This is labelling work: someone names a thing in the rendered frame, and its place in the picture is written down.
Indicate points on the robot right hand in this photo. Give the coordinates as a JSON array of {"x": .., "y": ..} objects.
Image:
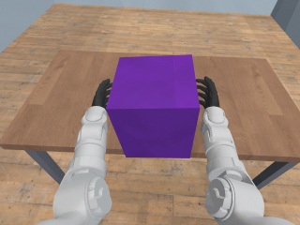
[{"x": 211, "y": 93}]

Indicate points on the left robot forearm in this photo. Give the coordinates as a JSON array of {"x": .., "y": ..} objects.
[{"x": 90, "y": 147}]

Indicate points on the right robot forearm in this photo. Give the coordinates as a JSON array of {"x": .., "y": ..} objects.
[{"x": 219, "y": 148}]

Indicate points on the robot right upper arm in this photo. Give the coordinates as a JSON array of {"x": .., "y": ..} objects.
[{"x": 232, "y": 202}]

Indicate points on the table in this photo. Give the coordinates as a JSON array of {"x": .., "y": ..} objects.
[{"x": 262, "y": 117}]

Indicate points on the robot left hand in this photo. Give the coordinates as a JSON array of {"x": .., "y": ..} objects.
[{"x": 100, "y": 98}]

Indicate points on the carton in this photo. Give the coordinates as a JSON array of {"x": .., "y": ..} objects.
[{"x": 154, "y": 105}]

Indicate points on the robot left upper arm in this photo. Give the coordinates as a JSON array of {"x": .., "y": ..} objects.
[{"x": 81, "y": 202}]

